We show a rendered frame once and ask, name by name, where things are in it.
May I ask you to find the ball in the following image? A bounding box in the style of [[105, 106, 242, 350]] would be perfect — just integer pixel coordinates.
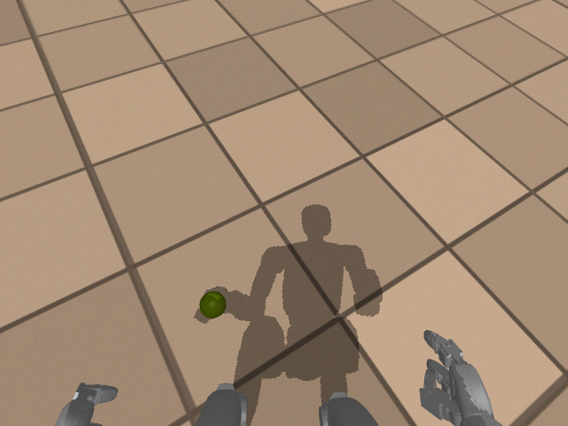
[[200, 291, 226, 319]]

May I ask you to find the right robot hand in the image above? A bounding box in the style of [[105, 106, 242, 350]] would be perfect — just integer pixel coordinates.
[[419, 330, 494, 426]]

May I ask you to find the left robot hand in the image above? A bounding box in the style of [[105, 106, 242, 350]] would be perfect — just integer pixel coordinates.
[[55, 383, 118, 426]]

